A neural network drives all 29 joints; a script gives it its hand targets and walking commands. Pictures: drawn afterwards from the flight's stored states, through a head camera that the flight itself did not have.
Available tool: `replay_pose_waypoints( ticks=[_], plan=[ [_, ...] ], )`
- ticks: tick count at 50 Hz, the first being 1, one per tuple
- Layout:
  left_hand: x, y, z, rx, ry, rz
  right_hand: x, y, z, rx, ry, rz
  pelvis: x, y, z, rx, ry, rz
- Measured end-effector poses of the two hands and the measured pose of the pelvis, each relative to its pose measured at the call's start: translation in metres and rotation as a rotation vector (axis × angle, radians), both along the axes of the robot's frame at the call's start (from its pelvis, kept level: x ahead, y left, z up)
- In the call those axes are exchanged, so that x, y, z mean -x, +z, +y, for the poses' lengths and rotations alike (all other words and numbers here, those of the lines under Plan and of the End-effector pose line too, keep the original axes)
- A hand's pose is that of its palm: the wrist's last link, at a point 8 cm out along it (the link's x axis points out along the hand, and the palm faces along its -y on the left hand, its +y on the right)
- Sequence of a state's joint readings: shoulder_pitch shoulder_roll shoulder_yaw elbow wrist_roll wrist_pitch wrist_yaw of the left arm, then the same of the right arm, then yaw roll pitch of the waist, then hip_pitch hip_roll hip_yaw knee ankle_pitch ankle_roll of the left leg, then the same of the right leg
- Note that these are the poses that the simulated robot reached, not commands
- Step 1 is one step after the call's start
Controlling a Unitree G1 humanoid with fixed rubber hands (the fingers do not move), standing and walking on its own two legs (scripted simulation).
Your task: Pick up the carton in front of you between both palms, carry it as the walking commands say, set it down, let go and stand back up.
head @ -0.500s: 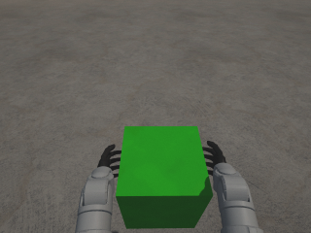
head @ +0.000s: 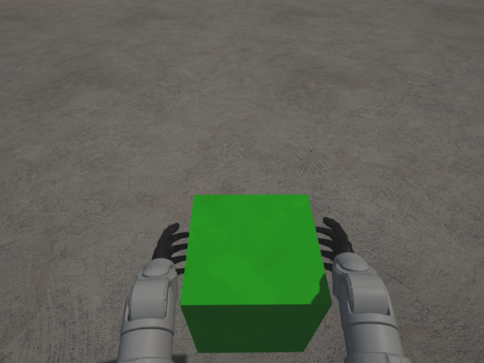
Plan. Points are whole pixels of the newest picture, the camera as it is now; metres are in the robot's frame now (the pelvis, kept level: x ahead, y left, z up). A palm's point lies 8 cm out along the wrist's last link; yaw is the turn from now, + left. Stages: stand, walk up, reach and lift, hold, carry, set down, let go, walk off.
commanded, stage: hold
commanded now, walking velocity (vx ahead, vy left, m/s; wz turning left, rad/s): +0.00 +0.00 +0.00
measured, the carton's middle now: (251, 276) +0.32 +0.00 -0.04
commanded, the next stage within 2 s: set down in 0.24 s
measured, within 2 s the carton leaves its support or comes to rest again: neither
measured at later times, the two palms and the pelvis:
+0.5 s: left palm (157, 277) +0.28 +0.15 +0.04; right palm (333, 257) +0.30 -0.14 +0.04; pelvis -0.04 -0.02 -0.01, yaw +6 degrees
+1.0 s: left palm (181, 291) +0.36 +0.16 -0.17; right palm (310, 287) +0.35 -0.14 -0.17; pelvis -0.05 -0.01 -0.09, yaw +8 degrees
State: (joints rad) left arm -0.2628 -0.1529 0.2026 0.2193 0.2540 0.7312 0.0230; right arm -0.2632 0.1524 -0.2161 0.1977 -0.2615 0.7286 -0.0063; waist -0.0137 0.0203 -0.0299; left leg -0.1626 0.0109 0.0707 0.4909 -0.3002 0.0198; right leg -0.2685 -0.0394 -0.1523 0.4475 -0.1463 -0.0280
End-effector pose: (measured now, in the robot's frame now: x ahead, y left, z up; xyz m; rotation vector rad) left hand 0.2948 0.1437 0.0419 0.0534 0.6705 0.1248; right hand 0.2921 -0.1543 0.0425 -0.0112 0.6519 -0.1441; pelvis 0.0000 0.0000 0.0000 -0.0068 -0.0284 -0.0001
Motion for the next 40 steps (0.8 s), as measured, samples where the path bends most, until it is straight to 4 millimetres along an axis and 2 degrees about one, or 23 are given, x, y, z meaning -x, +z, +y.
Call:
replay_pose_waypoints(
  ticks=[10, 19, 24, 29, 34, 40],
  plan=[
    [0.021, 0.005, 0.014, -0.017, 0.047, -0.007, 0.006, 0.001, 0.015, -0.006, 0.055, -0.008, 0.011, 0.003, -0.001, -0.005, 0.024, -0.092],
    [0.026, 0.006, 0.006, 0.007, 0.058, -0.016, 0.012, 0.003, 0.006, -0.023, 0.037, -0.015, 0.025, 0.000, -0.008, -0.008, 0.052, -0.134],
    [0.018, -0.005, 0.007, 0.034, 0.106, -0.008, -0.006, -0.005, 0.008, -0.072, 0.033, -0.004, 0.036, -0.008, -0.015, -0.012, 0.097, -0.143],
    [0.003, -0.013, 0.019, 0.004, 0.125, -0.008, -0.032, -0.015, 0.022, -0.082, 0.066, -0.005, 0.044, -0.016, -0.020, -0.011, 0.116, -0.120],
    [-0.008, -0.043, 0.033, -0.013, 0.133, 0.029, -0.048, -0.046, 0.036, -0.057, 0.099, 0.030, 0.047, -0.023, -0.023, -0.006, 0.124, -0.024],
    [-0.022, -0.113, 0.035, -0.025, 0.089, 0.057, -0.051, -0.116, 0.037, -0.022, 0.084, 0.055, 0.048, -0.038, -0.020, 0.008, 0.139, 0.164]
  ],
)
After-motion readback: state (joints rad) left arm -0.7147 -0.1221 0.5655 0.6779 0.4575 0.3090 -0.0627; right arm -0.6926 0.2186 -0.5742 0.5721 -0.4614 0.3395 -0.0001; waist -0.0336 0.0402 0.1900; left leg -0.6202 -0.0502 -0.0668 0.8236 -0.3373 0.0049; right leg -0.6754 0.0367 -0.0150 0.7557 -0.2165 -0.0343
